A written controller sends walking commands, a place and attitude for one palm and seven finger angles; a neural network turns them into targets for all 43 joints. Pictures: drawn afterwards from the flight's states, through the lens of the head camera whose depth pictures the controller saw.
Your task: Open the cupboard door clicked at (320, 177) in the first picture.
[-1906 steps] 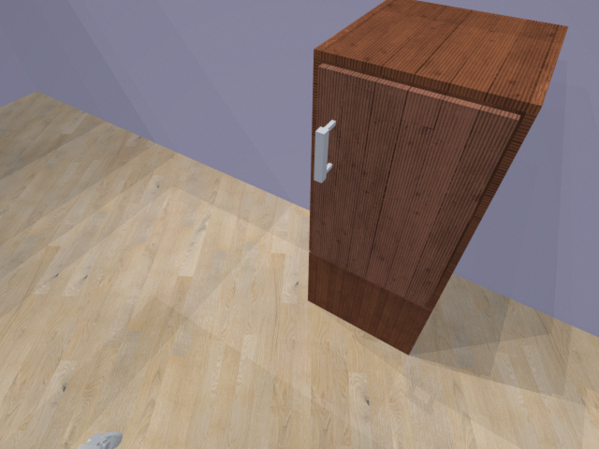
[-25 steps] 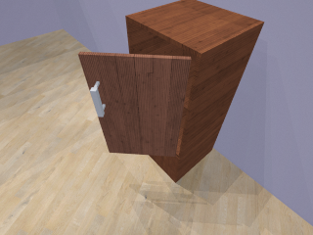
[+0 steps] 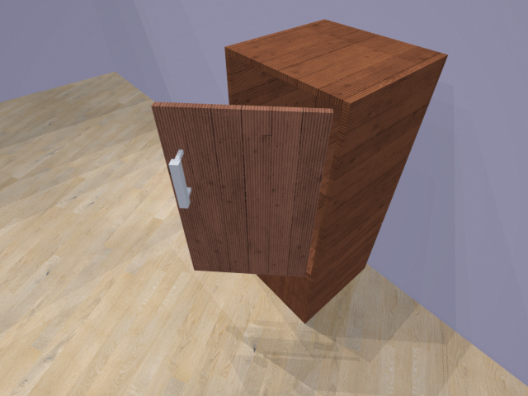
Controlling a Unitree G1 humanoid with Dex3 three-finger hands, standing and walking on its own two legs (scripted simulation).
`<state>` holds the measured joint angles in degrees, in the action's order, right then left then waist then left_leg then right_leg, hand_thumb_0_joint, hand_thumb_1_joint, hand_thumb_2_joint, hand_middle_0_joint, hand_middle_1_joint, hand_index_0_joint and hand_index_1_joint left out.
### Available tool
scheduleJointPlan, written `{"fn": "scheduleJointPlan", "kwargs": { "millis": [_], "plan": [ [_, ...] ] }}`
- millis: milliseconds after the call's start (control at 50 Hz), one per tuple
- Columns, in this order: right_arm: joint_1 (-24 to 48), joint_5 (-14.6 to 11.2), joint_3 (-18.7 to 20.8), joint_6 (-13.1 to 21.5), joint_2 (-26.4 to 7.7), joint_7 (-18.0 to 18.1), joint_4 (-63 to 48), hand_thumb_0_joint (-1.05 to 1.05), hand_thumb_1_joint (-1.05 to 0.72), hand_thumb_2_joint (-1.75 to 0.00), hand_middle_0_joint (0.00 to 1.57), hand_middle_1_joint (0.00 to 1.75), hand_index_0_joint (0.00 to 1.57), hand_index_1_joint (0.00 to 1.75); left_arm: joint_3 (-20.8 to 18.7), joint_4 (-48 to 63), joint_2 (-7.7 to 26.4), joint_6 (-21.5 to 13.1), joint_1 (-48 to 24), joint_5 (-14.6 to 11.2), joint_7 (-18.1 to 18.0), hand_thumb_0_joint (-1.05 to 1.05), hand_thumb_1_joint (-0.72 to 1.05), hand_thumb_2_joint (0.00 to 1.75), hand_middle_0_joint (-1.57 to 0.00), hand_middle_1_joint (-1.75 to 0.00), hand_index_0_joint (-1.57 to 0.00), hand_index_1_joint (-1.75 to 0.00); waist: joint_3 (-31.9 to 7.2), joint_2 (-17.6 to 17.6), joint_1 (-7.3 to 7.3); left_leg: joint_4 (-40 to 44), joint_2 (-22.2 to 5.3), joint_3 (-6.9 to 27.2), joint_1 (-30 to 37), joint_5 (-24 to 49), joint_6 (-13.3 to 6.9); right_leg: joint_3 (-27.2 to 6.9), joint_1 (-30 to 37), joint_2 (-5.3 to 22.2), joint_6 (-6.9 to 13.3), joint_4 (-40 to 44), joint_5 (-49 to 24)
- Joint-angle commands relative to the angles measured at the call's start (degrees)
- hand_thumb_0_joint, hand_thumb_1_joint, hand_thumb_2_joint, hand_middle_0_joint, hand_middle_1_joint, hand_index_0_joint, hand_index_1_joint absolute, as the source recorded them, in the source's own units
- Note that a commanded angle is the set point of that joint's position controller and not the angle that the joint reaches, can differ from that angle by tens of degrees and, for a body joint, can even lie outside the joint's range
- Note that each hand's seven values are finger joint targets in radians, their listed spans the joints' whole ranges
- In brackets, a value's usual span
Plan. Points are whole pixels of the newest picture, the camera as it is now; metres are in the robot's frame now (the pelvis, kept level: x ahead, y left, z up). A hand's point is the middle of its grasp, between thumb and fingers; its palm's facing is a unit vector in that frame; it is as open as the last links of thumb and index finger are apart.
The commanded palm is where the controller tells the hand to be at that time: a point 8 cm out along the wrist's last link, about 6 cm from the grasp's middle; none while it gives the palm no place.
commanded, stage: look again from close up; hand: left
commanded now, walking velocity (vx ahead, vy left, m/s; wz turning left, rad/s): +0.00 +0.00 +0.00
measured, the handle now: (182, 179) +0.58 +0.22 +0.00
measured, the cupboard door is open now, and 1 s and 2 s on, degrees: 45 45 45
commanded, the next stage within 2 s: come to a stop and stand still in 0.12 s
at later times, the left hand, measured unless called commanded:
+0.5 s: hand out of the picture +0.04 +0.21 -0.17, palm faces +0.00 -0.97 -0.26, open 7.4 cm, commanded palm none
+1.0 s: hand out of the picture +0.09 +0.22 -0.14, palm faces -0.01 -0.94 -0.33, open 7.4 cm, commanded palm none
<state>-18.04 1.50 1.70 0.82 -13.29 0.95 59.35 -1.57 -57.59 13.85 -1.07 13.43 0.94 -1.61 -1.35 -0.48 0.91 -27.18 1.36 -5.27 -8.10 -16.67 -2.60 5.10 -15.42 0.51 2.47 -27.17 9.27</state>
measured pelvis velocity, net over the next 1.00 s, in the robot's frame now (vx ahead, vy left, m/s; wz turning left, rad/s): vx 0.00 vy -0.01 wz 0.00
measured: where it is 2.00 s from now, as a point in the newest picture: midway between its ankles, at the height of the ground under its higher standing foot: outside the picture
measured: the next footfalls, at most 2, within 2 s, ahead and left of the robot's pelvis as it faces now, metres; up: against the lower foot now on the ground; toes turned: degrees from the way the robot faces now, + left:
none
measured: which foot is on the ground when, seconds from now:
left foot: down 0.00-1.00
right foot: down 0.00-1.00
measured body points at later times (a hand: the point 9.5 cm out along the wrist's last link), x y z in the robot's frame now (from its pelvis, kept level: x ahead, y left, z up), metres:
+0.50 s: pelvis +0.01 +0.00 +0.00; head +0.01 +0.00 +0.45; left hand +0.04 +0.26 -0.15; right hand +0.07 -0.26 -0.14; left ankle -0.02 +0.09 -0.74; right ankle +0.06 -0.09 -0.74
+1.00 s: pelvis +0.00 -0.01 +0.01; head -0.01 -0.02 +0.45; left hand +0.09 +0.27 -0.12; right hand +0.06 -0.29 -0.14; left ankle -0.02 +0.09 -0.74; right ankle +0.06 -0.09 -0.74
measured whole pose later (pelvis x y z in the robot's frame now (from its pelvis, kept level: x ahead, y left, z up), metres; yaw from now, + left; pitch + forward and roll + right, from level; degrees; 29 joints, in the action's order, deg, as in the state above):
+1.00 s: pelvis +0.00 -0.01 +0.01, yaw +0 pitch -3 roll +1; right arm -11.1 1.3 0.6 0.2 -17.7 -0.2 61.2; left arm -0.3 -59.1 17.1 -0.9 8.9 0.8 -0.7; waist 1.5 -0.4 0.8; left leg -22.8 0.8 -4.8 -5.2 -14.4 -1.6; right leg 5.6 -12.4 -0.3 3.1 -22.8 7.4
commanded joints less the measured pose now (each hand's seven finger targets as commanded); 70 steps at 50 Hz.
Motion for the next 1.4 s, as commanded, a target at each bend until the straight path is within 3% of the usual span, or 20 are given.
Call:
{"fn": "scheduleJointPlan", "kwargs": {
  "millis": [0, 240, 260, 280, 300, 340, 360, 420, 460, 500, 560, 740, 1060, 1260, 1380],
  "plan": [
    [1.6, -0.3, 0.9, 1.2, -8.9, 0.3, -2.8, 0.0, -0.9, -0.9, 0.2, 0.3, 0.2, 0.3, -0.8, 2.2, 7.0, -1.0, 0.0, -0.1, -0.2, 0.0, 0.9, 0.9, -0.2, -0.3, -0.2, -0.3, 5.8, 0.8, -0.98, 11.0, -8.5, 9.8, -9.0, 1.6, -0.7, -8.0, 6.3, 5.8, 0.9, 4.5, -2.6],
    [5.5, -0.5, 0.3, 0.8, -9.9, 0.0, -0.3, 0.0, -0.9, -0.9, 0.2, 0.3, 0.2, 0.3, 0.1, -0.1, 7.7, -1.0, -0.4, -0.1, -0.2, 0.0, 0.9, 0.9, -0.2, -0.3, -0.2, -0.3, 3.8, 1.3, -0.52, 11.7, -8.2, 8.3, -3.7, 2.9, -0.2, -9.3, 6.5, 6.7, 0.3, 7.1, -3.0],
    [6.7, -0.4, 0.2, 0.7, -11.1, -0.1, -5.3, 0.0, -0.9, -0.9, 0.2, 0.3, 0.2, 0.3, 1.2, 2.8, 12.0, -0.7, -1.8, 0.5, -0.4, 0.0, 0.9, 0.9, -0.2, -0.3, -0.2, -0.3, 11.5, 3.4, 0.37, 13.1, -5.9, 8.8, -6.1, 12.2, 0.5, -5.0, -0.1, 2.8, 0.3, -1.6, -0.7],
    [6.5, -0.5, 0.7, 1.5, -11.8, 0.3, -6.4, 0.0, -0.9, -0.9, 0.2, 0.3, 0.2, 0.3, 0.6, 3.7, 7.8, 0.2, 1.9, 0.1, -0.3, 0.0, 0.9, 0.9, -0.2, -0.3, -0.2, -0.3, 4.5, 3.3, -1.79, 10.4, -10.5, 10.9, -6.9, 5.3, -0.8, -5.1, 1.1, 4.1, -0.8, -1.9, 5.9],
    [7.3, -0.4, 1.1, 1.5, -11.8, 0.4, -7.3, 0.0, -0.9, -0.9, 0.2, 0.3, 0.2, 0.3, 0.7, 4.6, 8.2, 0.5, 1.9, 0.4, -0.2, 0.0, 0.9, 0.9, -0.2, -0.3, -0.2, -0.3, 1.2, -0.1, -1.4, 10.3, -10.0, 11.7, -5.9, 2.2, -1.7, -5.8, 1.3, 3.9, -0.4, -2.3, 3.7],
    [7.9, -0.5, 1.8, 1.4, -12.3, 0.8, -8.8, 0.0, -0.9, -0.9, 0.2, 0.3, 0.2, 0.3, 0.0, 5.9, 8.5, 0.3, 1.9, 0.5, 0.1, 0.0, 0.9, 0.9, -0.2, -0.3, -0.2, -0.3, -0.9, -3.3, -1.21, 9.2, -9.6, 11.6, -6.2, -0.2, -2.2, -5.5, 2.0, 3.6, 0.1, -2.2, 2.1],
    [7.2, -0.3, 1.2, 1.1, -10.5, 0.6, -9.0, 0.0, -0.9, -0.9, 0.2, 0.3, 0.2, 0.3, 0.2, 6.1, 7.5, 0.3, 2.6, 0.4, 0.2, 0.0, 0.9, 0.9, -0.2, -0.3, -0.2, -0.3, -1.3, -1.4, -1.24, 7.5, -9.3, 10.8, -6.3, 0.3, -2.4, -5.8, 3.0, 3.8, 0.4, -1.0, 1.7],
    [5.9, -0.6, 1.6, 1.3, -11.5, 0.8, -8.8, 0.0, -0.9, -0.9, 0.2, 0.3, 0.2, 0.3, -0.7, 5.8, 9.2, -0.6, 2.2, 0.2, 0.0, 0.0, 0.9, 0.9, -0.2, -0.3, -0.2, -0.3, 0.6, 0.4, -0.49, 4.4, -7.1, 8.7, -5.7, 4.8, -1.7, -9.0, 2.9, 5.6, 1.8, 0.5, -3.2],
    [5.4, -0.5, 1.3, 1.3, -10.2, 0.7, -8.1, 0.0, -0.9, -0.9, 0.2, 0.3, 0.2, 0.3, -0.6, 5.3, 8.8, -0.9, 2.1, 0.0, 0.0, 0.0, 0.9, 0.9, -0.2, -0.3, -0.2, -0.3, 0.1, 0.7, -0.17, 3.3, -6.9, 7.8, -4.1, 7.3, -1.4, -9.6, 3.5, 6.2, 2.3, 1.0, -6.0],
    [5.9, -0.6, 1.3, 1.2, -11.0, 0.7, -7.7, 0.0, -0.9, -0.9, 0.2, 0.3, 0.2, 0.3, -0.7, 4.8, 9.7, -1.0, 1.3, -0.1, -0.1, 0.0, 0.9, 0.9, -0.2, -0.3, -0.2, -0.3, 2.2, 1.3, -0.05, 3.7, -6.9, 7.8, -4.6, 7.6, -1.2, -10.1, 3.1, 6.7, 2.3, 1.5, -7.4],
    [6.4, -0.6, 1.3, 1.2, -11.2, 0.6, -6.8, 0.0, -0.9, -0.9, 0.2, 0.3, 0.2, 0.3, -0.9, 4.3, 10.1, -1.4, 0.4, -0.1, -0.1, 0.0, 0.9, 0.9, -0.2, -0.3, -0.2, -0.3, 1.1, 1.7, -0.16, 4.0, -7.1, 7.5, -2.9, 8.7, -1.0, -10.5, 4.5, 7.1, 2.2, 2.4, -9.5],
    [8.9, -0.5, 1.0, 1.0, -13.1, 0.0, -4.3, 0.0, -0.9, -0.9, 0.2, 0.3, 0.2, 0.3, -1.1, 3.0, 12.6, -1.5, -4.0, -0.2, 0.0, 0.0, 0.9, 0.9, -0.2, -0.3, -0.2, -0.3, 2.3, 1.8, -0.5, 7.8, -7.2, 8.1, -3.6, 3.3, -0.6, -11.9, 5.9, 7.9, 1.3, 7.9, -0.8],
    [7.0, -0.5, 0.3, 0.7, -13.4, -0.5, 0.3, 0.0, -0.9, -0.9, 0.2, 0.3, 0.2, 0.3, -0.8, 0.6, 13.3, -1.0, -5.6, -0.2, 0.2, 0.0, 0.9, 0.9, -0.2, -0.3, -0.2, -0.3, 3.2, 2.4, -0.75, 11.4, -7.5, 8.4, -4.3, 0.2, -0.2, -11.4, 7.7, 8.0, -0.1, 12.3, 5.2],
    [5.7, -0.7, 0.1, 0.7, -12.5, -0.3, 2.3, 0.0, -0.9, -0.9, 0.2, 0.3, 0.2, 0.3, -0.3, -1.1, 12.0, -0.9, -3.7, -0.2, 0.0, 0.0, 0.9, 0.9, -0.2, -0.3, -0.2, -0.3, 3.6, 2.0, -0.63, 12.1, -8.1, 8.3, -3.9, 0.7, 0.0, -11.0, 7.8, 7.9, -0.1, 12.3, 3.2],
    [5.8, -0.8, 0.0, 1.1, -12.4, 0.0, 2.7, 0.0, -0.9, -0.9, 0.2, 0.3, 0.2, 0.3, -0.1, -1.6, 11.1, -1.1, -2.5, -0.2, -0.1, 0.0, 0.9, 0.9, -0.2, -0.3, -0.2, -0.3, 2.7, 1.0, -0.66, 12.2, -8.6, 8.7, -3.0, 3.8, 0.0, -10.2, 8.8, 7.9, 0.0, 11.1, -1.8]
  ]
}}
